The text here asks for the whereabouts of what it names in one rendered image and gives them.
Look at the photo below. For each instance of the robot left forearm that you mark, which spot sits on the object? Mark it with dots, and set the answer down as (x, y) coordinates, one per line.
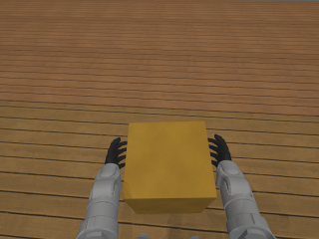
(101, 219)

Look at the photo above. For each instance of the robot left hand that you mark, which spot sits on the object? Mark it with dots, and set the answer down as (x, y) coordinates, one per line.
(113, 152)

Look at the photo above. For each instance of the carton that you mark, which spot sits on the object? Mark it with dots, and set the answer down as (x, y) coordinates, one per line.
(168, 168)

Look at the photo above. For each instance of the robot right forearm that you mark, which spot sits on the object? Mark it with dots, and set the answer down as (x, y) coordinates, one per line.
(243, 217)

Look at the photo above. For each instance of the robot right hand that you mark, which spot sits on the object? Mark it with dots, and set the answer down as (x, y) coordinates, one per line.
(221, 149)

